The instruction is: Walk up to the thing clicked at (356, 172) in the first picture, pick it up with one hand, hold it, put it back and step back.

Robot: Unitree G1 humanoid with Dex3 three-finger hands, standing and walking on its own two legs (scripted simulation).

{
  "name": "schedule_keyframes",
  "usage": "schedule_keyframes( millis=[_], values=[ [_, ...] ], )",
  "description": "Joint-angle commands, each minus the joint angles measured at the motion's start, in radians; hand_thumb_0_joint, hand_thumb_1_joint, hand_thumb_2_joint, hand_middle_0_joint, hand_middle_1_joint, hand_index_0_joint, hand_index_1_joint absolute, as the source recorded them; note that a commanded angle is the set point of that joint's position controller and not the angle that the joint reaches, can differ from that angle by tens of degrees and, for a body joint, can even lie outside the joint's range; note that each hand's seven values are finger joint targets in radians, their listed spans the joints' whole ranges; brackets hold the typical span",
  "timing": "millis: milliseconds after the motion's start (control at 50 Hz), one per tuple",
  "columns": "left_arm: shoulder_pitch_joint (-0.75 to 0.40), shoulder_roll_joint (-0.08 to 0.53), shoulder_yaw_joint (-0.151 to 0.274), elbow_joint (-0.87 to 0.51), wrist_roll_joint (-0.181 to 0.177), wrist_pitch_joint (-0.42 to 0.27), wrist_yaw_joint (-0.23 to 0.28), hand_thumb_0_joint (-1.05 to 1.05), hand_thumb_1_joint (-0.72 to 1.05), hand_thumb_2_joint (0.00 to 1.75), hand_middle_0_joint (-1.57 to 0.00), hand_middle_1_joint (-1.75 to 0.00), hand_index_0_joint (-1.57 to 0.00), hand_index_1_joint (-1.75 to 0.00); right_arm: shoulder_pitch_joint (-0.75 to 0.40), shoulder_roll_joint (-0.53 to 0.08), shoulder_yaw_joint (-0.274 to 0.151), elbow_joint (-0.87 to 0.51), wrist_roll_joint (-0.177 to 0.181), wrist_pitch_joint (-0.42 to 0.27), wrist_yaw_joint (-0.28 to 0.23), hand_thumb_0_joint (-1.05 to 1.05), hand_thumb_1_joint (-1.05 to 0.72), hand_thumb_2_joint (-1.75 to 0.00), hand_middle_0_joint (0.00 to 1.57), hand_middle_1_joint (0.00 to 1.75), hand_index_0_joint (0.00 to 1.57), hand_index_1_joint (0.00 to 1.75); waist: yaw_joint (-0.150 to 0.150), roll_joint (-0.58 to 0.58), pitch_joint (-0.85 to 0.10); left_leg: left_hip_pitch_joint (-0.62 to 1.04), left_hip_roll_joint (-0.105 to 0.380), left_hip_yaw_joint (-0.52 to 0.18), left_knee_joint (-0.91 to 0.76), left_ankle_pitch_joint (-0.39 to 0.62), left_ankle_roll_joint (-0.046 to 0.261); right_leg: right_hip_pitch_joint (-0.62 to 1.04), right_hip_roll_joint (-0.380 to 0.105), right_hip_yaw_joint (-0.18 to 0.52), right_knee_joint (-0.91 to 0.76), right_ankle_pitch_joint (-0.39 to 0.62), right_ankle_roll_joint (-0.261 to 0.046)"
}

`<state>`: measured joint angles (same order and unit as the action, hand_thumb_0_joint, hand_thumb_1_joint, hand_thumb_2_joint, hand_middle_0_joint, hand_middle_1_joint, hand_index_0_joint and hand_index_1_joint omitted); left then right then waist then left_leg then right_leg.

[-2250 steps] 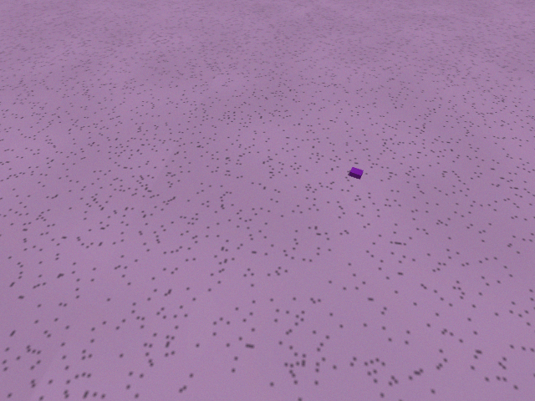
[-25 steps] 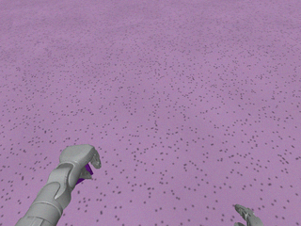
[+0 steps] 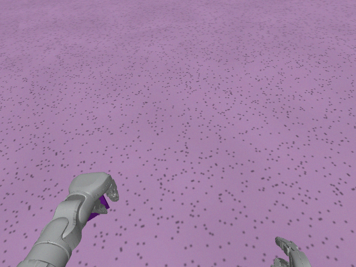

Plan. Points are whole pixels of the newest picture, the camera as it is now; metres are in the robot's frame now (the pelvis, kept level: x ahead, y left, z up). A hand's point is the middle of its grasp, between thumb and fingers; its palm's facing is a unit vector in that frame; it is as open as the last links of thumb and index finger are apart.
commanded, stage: hold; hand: left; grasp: from above
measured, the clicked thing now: (93, 205) +0.30 +0.25 -0.07
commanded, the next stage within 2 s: crouch in 0.24 s
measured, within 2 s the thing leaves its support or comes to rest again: neither
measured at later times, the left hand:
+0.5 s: hand (96, 203) +0.29 +0.23 -0.04, palm faces -0.44 -0.06 -0.89, open 5.0 cm
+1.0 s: hand (108, 220) +0.32 +0.27 -0.24, palm faces -0.43 +0.03 -0.90, open 5.1 cm
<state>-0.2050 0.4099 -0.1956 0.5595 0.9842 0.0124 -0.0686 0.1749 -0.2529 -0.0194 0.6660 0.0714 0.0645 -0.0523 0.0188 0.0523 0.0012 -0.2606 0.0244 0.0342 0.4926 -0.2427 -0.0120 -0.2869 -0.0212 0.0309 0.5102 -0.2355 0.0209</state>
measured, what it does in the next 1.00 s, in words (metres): lowers itself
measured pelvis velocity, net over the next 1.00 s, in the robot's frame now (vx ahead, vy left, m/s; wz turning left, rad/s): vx -0.04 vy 0.01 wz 0.02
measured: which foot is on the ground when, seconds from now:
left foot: down 0.00-1.00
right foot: down 0.00-1.00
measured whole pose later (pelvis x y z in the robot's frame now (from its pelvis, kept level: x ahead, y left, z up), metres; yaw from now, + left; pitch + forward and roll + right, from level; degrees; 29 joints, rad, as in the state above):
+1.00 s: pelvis -0.04 +0.01 -0.13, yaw +1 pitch +24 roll -2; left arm -0.54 0.45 -0.08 1.13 1.18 -0.10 0.35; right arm 0.22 -0.28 -0.08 0.73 -0.01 0.03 -0.01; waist -0.09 0.02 -0.16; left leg -1.23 0.03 -0.03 1.33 -0.52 0.00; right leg -1.21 -0.01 0.00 1.28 -0.49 0.04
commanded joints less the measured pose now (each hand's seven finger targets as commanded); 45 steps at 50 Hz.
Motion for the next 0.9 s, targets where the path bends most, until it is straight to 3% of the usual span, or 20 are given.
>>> schedule_keyframes(
  millis=[0, 80, 160, 180, 300, 320, 340, 380, 400, 440, 460, 520, 580, 620, 740, 820, 860, 880],
  values=[
    [-0.356, 0.219, 0.120, -0.204, -0.002, 0.002, 0.058, 0.00, 0.88, 0.18, -1.26, -0.08, -1.27, -0.07, -0.083, -0.118, -0.044, -0.138, -0.004, -0.048, -0.011, 0.00, -0.90, -0.90, 0.20, 0.30, 0.20, 0.30, -0.004, -0.023, -0.268, 0.126, -0.040, 0.009, -0.058, 0.178, 0.025, 0.069, 0.044, -0.020, -0.082, 0.137, -0.023],
    [-0.303, 0.208, 0.112, -0.169, 0.000, 0.011, 0.053, 0.00, 0.88, 0.16, -1.24, -0.09, -1.26, -0.08, -0.090, -0.121, -0.048, -0.139, -0.001, -0.044, -0.011, 0.00, -0.90, -0.90, 0.20, 0.30, 0.20, 0.30, 0.006, -0.031, -0.241, 0.113, -0.035, 0.003, -0.069, 0.190, 0.020, 0.071, 0.049, -0.028, -0.083, 0.137, -0.029],
    [-0.293, 0.187, 0.083, -0.171, -0.009, 0.014, 0.037, 0.00, 0.87, 0.17, -1.24, -0.08, -1.26, -0.07, -0.083, -0.121, -0.047, -0.144, 0.000, -0.040, -0.009, 0.00, -0.90, -0.90, 0.20, 0.30, 0.20, 0.30, -0.004, -0.053, -0.224, 0.108, -0.036, 0.002, -0.072, 0.188, 0.024, 0.065, 0.047, -0.027, -0.088, 0.143, -0.027],
    [-0.286, 0.206, 0.106, -0.165, -0.011, 0.011, 0.034, 0.00, 0.87, 0.15, -1.24, -0.08, -1.25, -0.06, -0.087, -0.119, -0.048, -0.144, 0.001, -0.038, -0.010, 0.00, -0.90, -0.90, 0.20, 0.30, 0.20, 0.30, 0.005, -0.042, -0.215, 0.104, -0.038, 0.005, -0.073, 0.182, 0.023, 0.066, 0.045, -0.027, -0.092, 0.136, -0.027],
    [-0.352, 0.232, 0.127, -0.193, 0.000, -0.014, 0.052, 0.00, 0.87, 0.16, -1.24, -0.08, -1.25, -0.07, -0.074, -0.120, -0.047, -0.138, -0.003, -0.039, -0.012, 0.00, -0.90, -0.90, 0.20, 0.30, 0.20, 0.30, -0.005, -0.012, -0.262, 0.128, -0.039, 0.005, -0.065, 0.211, 0.022, 0.071, 0.045, -0.022, -0.079, 0.164, -0.030],
    [-0.368, 0.223, 0.118, -0.191, 0.006, -0.015, 0.059, 0.00, 0.93, 0.08, -1.25, -0.15, -1.30, -0.10, -0.068, -0.123, -0.049, -0.137, -0.004, -0.038, -0.013, 0.00, -0.92, -0.91, 0.20, 0.30, 0.20, 0.30, -0.011, -0.008, -0.266, 0.133, -0.037, 0.004, -0.061, 0.224, 0.020, 0.067, 0.047, -0.023, -0.074, 0.176, -0.031],
    [-0.351, 0.221, 0.122, -0.189, 0.010, -0.015, 0.068, 0.00, 0.85, 0.07, -1.17, -0.09, -1.22, -0.06, -0.068, -0.120, -0.049, -0.137, -0.003, -0.039, -0.012, 0.00, -0.88, -0.89, 0.20, 0.30, 0.20, 0.30, -0.004, -0.013, -0.268, 0.134, -0.037, 0.004, -0.061, 0.228, 0.020, 0.072, 0.047, -0.026, -0.076, 0.177, -0.031],
    [-0.323, 0.214, 0.132, -0.150, 0.015, -0.015, 0.091, 0.00, 0.86, 0.09, -1.22, -0.05, -1.24, -0.03, -0.060, -0.123, -0.054, -0.125, -0.005, -0.036, -0.010, 0.00, -0.88, -0.89, 0.20, 0.30, 0.20, 0.30, -0.003, -0.018, -0.263, 0.128, -0.037, 0.006, -0.057, 0.237, 0.019, 0.071, 0.048, -0.029, -0.072, 0.185, -0.032],
    [-0.315, 0.196, 0.120, -0.114, 0.018, -0.015, 0.099, 0.00, 0.87, 0.09, -1.22, -0.05, -1.25, -0.02, -0.051, -0.124, -0.056, -0.123, -0.006, -0.034, -0.010, 0.00, -0.88, -0.90, 0.20, 0.30, 0.20, 0.30, -0.020, -0.037, -0.255, 0.122, -0.039, 0.008, -0.049, 0.236, 0.021, 0.060, 0.047, -0.028, -0.071, 0.189, -0.029],
    [-0.307, 0.180, 0.104, -0.083, 0.029, -0.021, 0.116, 0.00, 0.88, 0.08, -1.23, -0.05, -1.25, -0.03, -0.044, -0.123, -0.056, -0.119, -0.008, -0.033, -0.008, 0.00, -0.88, -0.89, 0.20, 0.30, 0.20, 0.30, -0.024, -0.071, -0.234, 0.098, -0.041, 0.007, -0.041, 0.226, 0.023, 0.046, 0.044, -0.030, -0.071, 0.185, -0.025],
    [-0.269, 0.184, 0.116, -0.043, 0.032, -0.022, 0.130, 0.00, 0.90, 0.09, -1.26, -0.04, -1.28, -0.02, -0.047, -0.126, -0.059, -0.119, -0.008, -0.030, -0.006, 0.00, -0.88, -0.90, 0.20, 0.30, 0.20, 0.30, -0.016, -0.074, -0.202, 0.076, -0.043, 0.006, -0.042, 0.199, 0.023, 0.033, 0.042, -0.031, -0.074, 0.157, -0.026],
    [-0.260, 0.150, 0.093, 0.030, 0.044, -0.042, 0.166, 0.00, 0.91, 0.08, -1.27, -0.03, -1.29, -0.01, -0.034, -0.123, -0.060, -0.107, -0.015, -0.023, -0.001, 0.00, -0.88, -0.90, 0.20, 0.30, 0.20, 0.30, -0.035, -0.107, -0.184, 0.032, -0.043, 0.005, -0.015, 0.165, 0.025, -0.012, 0.038, -0.031, -0.052, 0.130, -0.025],
    [-0.311, 0.186, 0.117, 0.106, 0.074, -0.065, 0.215, 0.00, 0.92, 0.11, -1.29, -0.02, -1.30, -0.01, -0.020, -0.126, -0.065, -0.093, -0.028, -0.017, 0.005, 0.00, -0.88, -0.90, 0.20, 0.30, 0.20, 0.30, -0.035, -0.084, -0.196, -0.055, -0.048, 0.004, 0.058, 0.135, 0.022, -0.083, 0.033, -0.031, 0.004, 0.102, -0.025],
    [-0.397, 0.197, 0.121, 0.099, 0.092, -0.083, 0.253, 0.00, 0.94, 0.08, -1.29, -0.02, -1.31, -0.01, 0.002, -0.133, -0.074, -0.083, -0.037, -0.017, 0.012, 0.00, -0.88, -0.89, 0.20, 0.30, 0.20, 0.30, -0.050, -0.064, -0.262, -0.099, -0.051, 0.007, 0.125, 0.121, 0.020, -0.133, 0.030, -0.022, 0.066, 0.101, -0.025],
    [-0.516, 0.222, 0.150, 0.223, 0.174, -0.115, 0.385, 0.00, 0.89, 0.04, -1.26, -0.01, -1.28, 0.00, 0.066, -0.148, -0.098, -0.048, -0.064, -0.023, 0.033, 0.00, -0.89, -0.90, 0.20, 0.30, 0.20, 0.30, -0.072, -0.011, -0.418, -0.344, -0.044, -0.001, 0.403, 0.081, 0.011, -0.370, 0.032, -0.023, 0.323, 0.075, -0.035],
    [-0.565, 0.192, 0.133, 0.379, 0.196, -0.113, 0.435, 0.00, 0.82, 0.02, -1.19, -0.04, -1.22, -0.01, 0.095, -0.163, -0.106, -0.031, -0.075, -0.035, 0.036, 0.00, -0.89, -0.90, 0.20, 0.30, 0.20, 0.30, -0.105, -0.034, -0.458, -0.534, -0.038, -0.010, 0.554, 0.007, 0.018, -0.558, 0.041, -0.039, 0.465, 0.001, -0.037],
    [-0.610, 0.260, 0.174, 0.404, 0.198, -0.115, 0.456, 0.00, 0.79, 0.05, -1.16, -0.06, -1.19, -0.03, 0.100, -0.172, -0.111, -0.025, -0.081, -0.048, 0.034, 0.00, -0.89, -0.89, 0.20, 0.30, 0.20, 0.30, -0.090, 0.000, -0.507, -0.620, -0.039, -0.017, 0.614, -0.042, 0.017, -0.631, 0.043, -0.046, 0.538, -0.047, -0.041],
    [-0.607, 0.241, 0.165, 0.422, 0.191, -0.113, 0.461, 0.00, 0.80, 0.05, -1.16, -0.06, -1.19, -0.03, 0.107, -0.169, -0.111, -0.025, -0.083, -0.055, 0.033, 0.00, -0.89, -0.89, 0.20, 0.30, 0.20, 0.30, -0.095, 0.010, -0.534, -0.650, -0.039, -0.021, 0.643, -0.064, 0.017, -0.676, 0.042, -0.048, 0.570, -0.069, -0.043]
  ],
)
